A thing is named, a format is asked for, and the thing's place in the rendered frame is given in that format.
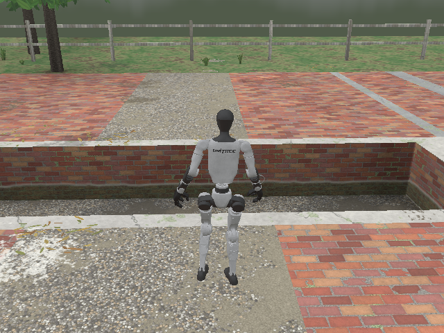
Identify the robot left hand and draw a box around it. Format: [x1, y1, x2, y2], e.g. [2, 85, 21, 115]
[173, 190, 189, 208]

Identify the robot right upper arm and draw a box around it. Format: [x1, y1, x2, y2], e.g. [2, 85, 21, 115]
[239, 140, 257, 178]

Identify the robot right thigh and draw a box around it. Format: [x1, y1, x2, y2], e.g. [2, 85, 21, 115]
[225, 194, 245, 243]

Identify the robot left foot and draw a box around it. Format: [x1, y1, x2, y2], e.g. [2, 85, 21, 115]
[197, 264, 209, 281]

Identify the robot right hand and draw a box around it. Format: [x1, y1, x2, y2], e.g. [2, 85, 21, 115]
[247, 189, 263, 203]

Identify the robot left forearm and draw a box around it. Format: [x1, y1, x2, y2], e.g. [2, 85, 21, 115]
[177, 166, 194, 194]

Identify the robot right forearm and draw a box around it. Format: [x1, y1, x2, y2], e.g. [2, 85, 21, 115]
[250, 167, 262, 191]

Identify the robot left upper arm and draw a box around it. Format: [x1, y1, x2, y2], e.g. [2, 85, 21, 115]
[188, 139, 210, 177]

